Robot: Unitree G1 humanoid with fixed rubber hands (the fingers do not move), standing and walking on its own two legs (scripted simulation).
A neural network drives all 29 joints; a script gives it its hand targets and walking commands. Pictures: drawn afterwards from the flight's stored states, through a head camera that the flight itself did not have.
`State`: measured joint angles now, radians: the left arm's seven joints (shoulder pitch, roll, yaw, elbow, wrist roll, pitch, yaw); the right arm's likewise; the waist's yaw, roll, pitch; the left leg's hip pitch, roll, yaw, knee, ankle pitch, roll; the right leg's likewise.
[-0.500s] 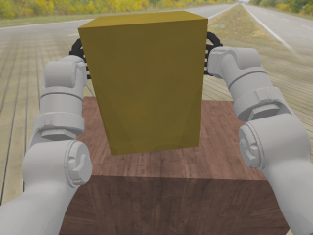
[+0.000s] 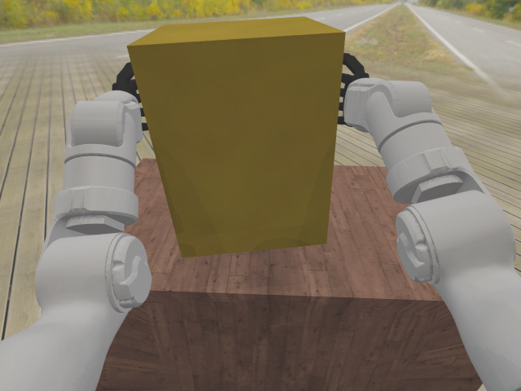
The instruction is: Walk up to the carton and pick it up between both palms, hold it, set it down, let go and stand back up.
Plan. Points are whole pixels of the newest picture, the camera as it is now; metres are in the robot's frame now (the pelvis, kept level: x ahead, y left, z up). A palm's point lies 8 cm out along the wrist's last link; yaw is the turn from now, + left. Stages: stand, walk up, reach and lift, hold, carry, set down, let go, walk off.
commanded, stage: hold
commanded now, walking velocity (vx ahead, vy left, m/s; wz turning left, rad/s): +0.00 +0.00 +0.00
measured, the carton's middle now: (244, 134) +0.40 -0.01 +0.30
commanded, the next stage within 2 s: set down in 1.98 s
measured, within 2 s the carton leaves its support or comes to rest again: neither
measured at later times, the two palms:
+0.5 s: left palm (127, 110) +0.38 +0.15 +0.34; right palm (355, 99) +0.35 -0.16 +0.36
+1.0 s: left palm (121, 110) +0.38 +0.15 +0.34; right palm (348, 100) +0.36 -0.16 +0.36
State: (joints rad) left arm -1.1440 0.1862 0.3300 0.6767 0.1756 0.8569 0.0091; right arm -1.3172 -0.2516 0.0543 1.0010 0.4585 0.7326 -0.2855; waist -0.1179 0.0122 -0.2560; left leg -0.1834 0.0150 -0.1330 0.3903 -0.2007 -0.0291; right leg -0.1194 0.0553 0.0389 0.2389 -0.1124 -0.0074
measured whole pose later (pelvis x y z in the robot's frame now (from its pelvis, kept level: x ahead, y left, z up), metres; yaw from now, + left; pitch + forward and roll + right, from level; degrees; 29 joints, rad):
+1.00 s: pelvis +0.00 +0.00 +0.00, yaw -1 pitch +0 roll -2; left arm -1.14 0.19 0.33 0.68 0.17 0.88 0.01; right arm -1.33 -0.26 0.08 1.02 0.49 0.74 -0.29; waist -0.09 0.02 -0.26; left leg -0.18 0.02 -0.12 0.40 -0.21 -0.03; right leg -0.12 0.06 0.05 0.23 -0.11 0.00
